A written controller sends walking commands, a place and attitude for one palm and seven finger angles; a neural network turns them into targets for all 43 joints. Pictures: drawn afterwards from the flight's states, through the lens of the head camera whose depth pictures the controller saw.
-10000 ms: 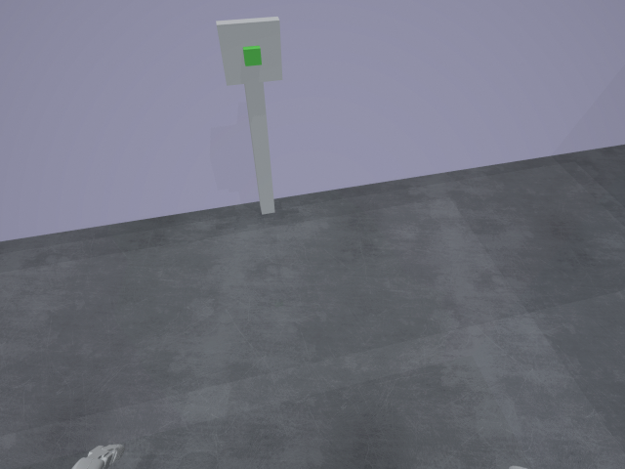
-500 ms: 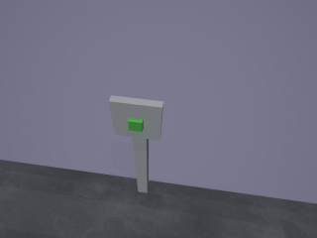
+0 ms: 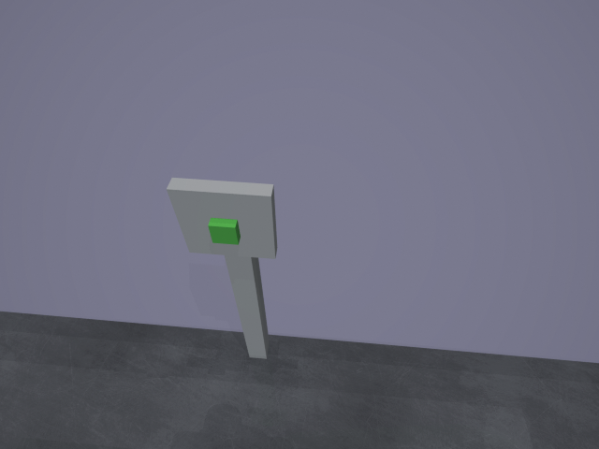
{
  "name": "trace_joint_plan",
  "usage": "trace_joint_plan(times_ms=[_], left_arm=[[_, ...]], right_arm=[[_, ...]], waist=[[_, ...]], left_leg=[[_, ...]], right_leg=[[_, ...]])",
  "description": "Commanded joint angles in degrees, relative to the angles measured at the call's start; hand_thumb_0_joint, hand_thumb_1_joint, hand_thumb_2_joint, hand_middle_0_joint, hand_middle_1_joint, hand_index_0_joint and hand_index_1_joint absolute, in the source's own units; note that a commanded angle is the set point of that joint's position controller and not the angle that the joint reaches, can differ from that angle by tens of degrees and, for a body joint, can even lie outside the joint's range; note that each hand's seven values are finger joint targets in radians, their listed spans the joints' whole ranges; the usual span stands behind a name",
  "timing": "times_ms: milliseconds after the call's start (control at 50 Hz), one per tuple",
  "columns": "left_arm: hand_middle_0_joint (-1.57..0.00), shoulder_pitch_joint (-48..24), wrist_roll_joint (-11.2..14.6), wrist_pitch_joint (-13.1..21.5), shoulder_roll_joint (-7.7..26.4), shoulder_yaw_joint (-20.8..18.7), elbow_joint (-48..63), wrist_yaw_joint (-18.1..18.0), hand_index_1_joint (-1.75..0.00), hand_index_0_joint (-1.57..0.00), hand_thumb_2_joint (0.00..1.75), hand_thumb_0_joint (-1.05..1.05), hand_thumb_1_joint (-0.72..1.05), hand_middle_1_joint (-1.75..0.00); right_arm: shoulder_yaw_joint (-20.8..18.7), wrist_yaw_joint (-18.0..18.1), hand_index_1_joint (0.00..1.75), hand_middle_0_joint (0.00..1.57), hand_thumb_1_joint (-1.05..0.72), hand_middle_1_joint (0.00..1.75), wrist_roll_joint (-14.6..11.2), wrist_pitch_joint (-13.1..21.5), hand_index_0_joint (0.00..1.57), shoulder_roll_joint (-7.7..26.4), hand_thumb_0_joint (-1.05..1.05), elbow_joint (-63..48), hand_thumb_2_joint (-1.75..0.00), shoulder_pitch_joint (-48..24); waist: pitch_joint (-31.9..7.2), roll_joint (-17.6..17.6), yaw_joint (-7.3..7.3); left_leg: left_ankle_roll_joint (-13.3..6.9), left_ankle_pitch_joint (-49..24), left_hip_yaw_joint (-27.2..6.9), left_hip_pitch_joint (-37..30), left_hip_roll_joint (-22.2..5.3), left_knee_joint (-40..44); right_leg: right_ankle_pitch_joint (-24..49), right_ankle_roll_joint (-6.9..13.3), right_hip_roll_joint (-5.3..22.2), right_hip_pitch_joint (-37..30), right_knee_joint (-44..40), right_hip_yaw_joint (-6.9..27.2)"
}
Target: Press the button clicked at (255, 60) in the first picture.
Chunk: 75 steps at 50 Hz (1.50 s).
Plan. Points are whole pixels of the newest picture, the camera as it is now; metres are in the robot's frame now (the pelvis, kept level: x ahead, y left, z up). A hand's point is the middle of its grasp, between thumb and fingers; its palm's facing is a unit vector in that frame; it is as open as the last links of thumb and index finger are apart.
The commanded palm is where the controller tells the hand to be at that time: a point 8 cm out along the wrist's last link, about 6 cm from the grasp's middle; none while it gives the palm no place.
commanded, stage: come to a stop and stand still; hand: left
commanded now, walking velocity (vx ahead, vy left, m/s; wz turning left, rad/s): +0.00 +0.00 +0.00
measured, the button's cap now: (225, 229) +0.49 +0.17 -0.04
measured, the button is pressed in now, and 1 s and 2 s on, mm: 0 0 0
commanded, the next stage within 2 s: look again from close up in 0.92 s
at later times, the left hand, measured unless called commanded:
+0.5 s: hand out of the picture -0.02 +0.16 -0.17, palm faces +0.04 -0.99 -0.17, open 7.3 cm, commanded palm none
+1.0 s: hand out of the picture -0.02 +0.20 -0.17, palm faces +0.06 -0.98 -0.17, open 7.4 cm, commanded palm none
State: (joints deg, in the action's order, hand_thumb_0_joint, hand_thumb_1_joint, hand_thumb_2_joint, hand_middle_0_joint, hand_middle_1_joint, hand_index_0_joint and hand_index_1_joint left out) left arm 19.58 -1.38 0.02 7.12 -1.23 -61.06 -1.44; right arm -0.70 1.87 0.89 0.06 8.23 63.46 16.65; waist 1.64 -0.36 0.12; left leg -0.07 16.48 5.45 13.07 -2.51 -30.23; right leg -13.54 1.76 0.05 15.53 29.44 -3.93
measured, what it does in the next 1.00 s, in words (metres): stands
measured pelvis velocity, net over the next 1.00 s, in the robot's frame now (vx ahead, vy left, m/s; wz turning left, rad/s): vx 0.00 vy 0.03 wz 0.04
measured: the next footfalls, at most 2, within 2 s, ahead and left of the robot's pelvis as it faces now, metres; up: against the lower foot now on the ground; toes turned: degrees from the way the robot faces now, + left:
none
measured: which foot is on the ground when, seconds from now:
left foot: down 0.00-1.00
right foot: down 0.00-1.00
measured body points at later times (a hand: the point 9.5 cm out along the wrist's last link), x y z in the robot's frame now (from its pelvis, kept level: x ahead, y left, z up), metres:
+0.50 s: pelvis +0.00 +0.00 +0.00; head +0.01 +0.00 +0.45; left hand -0.02 +0.21 -0.16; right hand +0.00 -0.21 -0.16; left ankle +0.00 +0.12 -0.74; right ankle +0.03 -0.10 -0.74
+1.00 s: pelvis +0.00 +0.03 +0.00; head +0.00 +0.04 +0.45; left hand -0.02 +0.25 -0.16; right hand +0.01 -0.19 -0.15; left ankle +0.00 +0.12 -0.74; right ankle +0.03 -0.10 -0.74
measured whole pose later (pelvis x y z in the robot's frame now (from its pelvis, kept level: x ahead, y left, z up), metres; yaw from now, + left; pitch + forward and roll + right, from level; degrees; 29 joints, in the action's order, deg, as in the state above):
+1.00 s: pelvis +0.00 +0.03 +0.00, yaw +2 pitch -2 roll +0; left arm 18.2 -1.0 0.3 8.8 0.6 -62.0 -1.9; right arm 1.3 0.9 0.7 1.4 8.7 62.1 17.4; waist 1.0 0.9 -0.4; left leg -2.9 13.9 4.1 10.6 1.5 -25.9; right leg -11.4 -1.3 3.6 12.5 25.7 -4.6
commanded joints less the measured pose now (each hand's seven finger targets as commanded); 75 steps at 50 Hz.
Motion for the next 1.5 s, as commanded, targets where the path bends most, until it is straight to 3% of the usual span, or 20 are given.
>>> trace_joint_plan(times_ms=[0,20,100,220,340,360,380,400,420,460,480,520,560,640,680,1040,1480], left_arm=[[-0.20,1.42,0.66,1.80,5.54,0.01,1.18,-0.40,-0.30,-0.20,0.90,0.00,0.90,-0.30],[-0.20,1.56,0.73,1.86,5.40,0.07,0.93,-0.41,-0.30,-0.20,0.90,0.00,0.90,-0.30],[-0.20,2.79,0.87,1.87,5.03,0.41,-0.35,-0.66,-0.30,-0.20,0.90,0.00,0.90,-0.30],[-0.20,3.19,0.82,1.71,4.80,0.58,-0.60,-0.81,-0.30,-0.20,0.90,0.00,0.90,-0.30],[-0.20,3.66,0.82,1.96,4.68,0.55,-0.53,-0.87,-0.30,-0.20,0.90,0.00,0.90,-0.30],[-0.20,7.18,0.09,2.69,7.49,0.35,-3.17,-3.05,-0.30,-0.20,0.90,0.00,0.90,-0.30],[-0.20,5.74,0.23,3.52,9.38,0.50,-2.79,-2.67,-0.30,-0.20,0.90,0.00,0.90,-0.30],[-0.20,4.45,0.43,3.63,8.92,0.42,-1.01,-2.34,-0.30,-0.20,0.90,0.00,0.90,-0.30],[-0.20,1.94,0.44,3.38,8.20,0.40,-0.02,-1.97,-0.30,-0.20,0.90,0.00,0.90,-0.30],[-0.20,0.00,0.65,2.50,7.16,0.60,0.56,-1.38,-0.30,-0.20,0.90,0.00,0.90,-0.30],[-0.20,-0.62,0.53,1.95,6.57,0.74,0.67,-1.24,-0.30,-0.20,0.90,0.00,0.90,-0.30],[-0.20,0.29,0.55,1.50,5.99,0.87,0.67,-0.99,-0.30,-0.20,0.90,0.00,0.90,-0.30],[-0.20,0.77,0.56,1.28,5.75,1.00,0.78,-0.86,-0.30,-0.20,0.90,0.00,0.90,-0.30],[-0.20,1.52,0.49,1.02,5.80,1.04,1.19,-0.67,-0.30,-0.20,0.90,0.00,0.90,-0.30],[-0.20,1.42,0.48,0.98,6.06,1.16,1.29,-0.63,-0.30,-0.20,0.90,0.00,0.90,-0.30],[-0.20,2.64,0.58,1.22,5.90,1.30,-0.06,-0.68,-0.30,-0.20,0.90,0.00,0.90,-0.30],[-0.20,4.34,0.57,1.25,4.61,1.17,-1.08,-0.93,-0.30,-0.20,0.90,0.00,0.90,-0.30]], right_arm=[[0.52,-0.16,0.30,0.20,-0.90,0.30,0.02,0.95,0.20,1.31,0.00,0.01,-0.90,5.08],[0.52,-0.13,0.30,0.20,-0.90,0.30,0.03,1.18,0.20,1.53,0.00,0.37,-0.90,5.14],[0.61,0.13,0.30,0.20,-0.90,0.30,-0.14,1.55,0.20,2.53,0.00,0.74,-0.90,4.23],[0.70,0.12,0.30,0.20,-0.90,0.30,-0.16,1.15,0.20,2.27,0.00,1.14,-0.90,4.42],[0.71,0.08,0.30,0.20,-0.90,0.30,-0.21,1.41,0.20,2.31,0.00,1.11,-0.90,5.15],[-0.06,-0.35,0.30,0.20,-0.90,0.30,-0.56,1.92,0.20,5.48,0.00,-2.72,-0.90,-2.83],[0.62,-0.47,0.30,0.20,-0.90,0.30,-0.78,1.59,0.20,3.47,0.00,-4.69,-0.90,-0.70],[0.39,-0.41,0.30,0.20,-0.90,0.30,-0.65,1.51,0.20,2.03,0.00,-4.03,-0.90,5.25],[0.23,-0.40,0.30,0.20,-0.90,0.30,-0.48,1.50,0.20,2.78,0.00,-3.50,-0.90,6.07],[0.24,-0.41,0.30,0.20,-0.90,0.30,-0.16,1.24,0.20,3.38,0.00,-3.54,-0.90,5.04],[0.39,-0.47,0.30,0.20,-0.90,0.30,0.05,1.23,0.20,3.65,0.00,-3.79,-0.90,4.38],[0.50,-0.49,0.30,0.20,-0.90,0.30,0.12,1.31,0.20,4.49,0.00,-4.67,-0.90,3.98],[0.42,-0.48,0.30,0.20,-0.90,0.30,0.15,1.37,0.20,5.38,0.00,-5.18,-0.90,3.75],[0.28,-0.49,0.30,0.20,-0.90,0.30,0.18,1.73,0.20,6.43,0.00,-5.51,-0.90,3.25],[0.34,-0.51,0.30,0.20,-0.90,0.30,0.13,1.80,0.20,6.87,0.00,-5.47,-0.90,3.26],[0.74,-0.40,0.30,0.20,-0.90,0.30,-0.31,2.10,0.20,6.19,0.00,-2.69,-0.90,3.07],[0.75,-0.17,0.30,0.20,-0.90,0.30,-0.39,1.92,0.20,4.67,0.00,-0.52,-0.90,3.71]], waist=[[1.43,4.85,1.40],[0.95,2.86,1.00],[1.40,0.65,-0.16],[3.50,0.75,-0.30],[2.37,1.08,-0.40],[5.19,0.28,-3.09],[1.69,1.94,0.47],[-7.33,3.97,1.89],[-9.42,4.53,2.02],[-2.50,1.69,1.61],[1.95,-1.56,1.21],[4.95,-0.42,0.38],[5.38,0.75,0.20],[3.81,-1.18,-0.52],[3.86,0.22,-0.64],[2.10,0.50,-0.34],[3.02,0.90,-0.67]], left_leg=[[-0.56,-4.28,-3.23,-1.69,-1.58,4.49],[-0.61,-5.79,-3.60,-1.62,-2.15,5.94],[-0.53,-8.13,-4.49,0.21,-3.42,8.51],[-0.48,-5.62,-4.73,0.35,-3.27,9.90],[-0.57,-6.34,-5.21,-0.01,-3.36,10.69],[1.33,-3.08,-2.20,3.92,-2.83,-2.21],[1.27,-1.18,-3.06,2.45,-1.68,-1.83],[0.25,1.95,-3.99,-1.18,-1.44,-0.43],[0.13,-0.56,-4.19,-2.20,-0.97,1.01],[-0.32,-3.78,-5.37,-1.58,-1.75,3.55],[-0.71,-4.68,-6.42,0.29,-2.70,5.35],[-1.49,-1.31,-8.63,5.42,-3.36,8.44],[-1.87,1.98,-9.64,7.00,-3.20,10.38],[-2.39,4.41,-11.24,8.01,-3.95,13.39],[-2.47,3.70,-11.39,7.92,-3.99,13.74],[-2.17,-5.45,-9.18,2.88,-3.22,12.29],[-2.03,-5.54,-8.58,2.38,-3.28,12.48]], right_leg=[[1.38,2.63,9.16,1.39,-13.51,10.77],[3.68,1.98,8.19,-0.31,-12.27,9.51],[9.76,0.76,6.87,-4.88,-10.35,7.46],[4.84,0.68,6.66,-4.30,-12.00,7.04],[5.34,0.65,6.53,-5.83,-11.88,6.44],[32.15,-2.40,10.63,-3.70,-10.03,10.83],[43.53,-0.72,14.52,-6.39,-8.74,10.71],[32.04,2.00,14.17,-9.41,-7.08,10.29],[23.57,2.82,12.19,-9.56,-6.57,8.51],[4.57,2.26,9.25,-2.59,-8.13,7.10],[-0.88,1.84,7.74,0.28,-8.05,6.10],[-4.21,0.94,6.02,-0.45,-7.52,5.39],[-4.51,0.85,5.56,-1.34,-6.97,5.49],[-0.24,0.32,5.31,-4.58,-5.26,4.04],[0.51,0.15,5.46,-5.13,-5.35,3.82],[5.09,-0.42,6.85,-5.96,-7.40,3.83],[5.08,-0.32,6.84,-5.96,-8.44,3.98]])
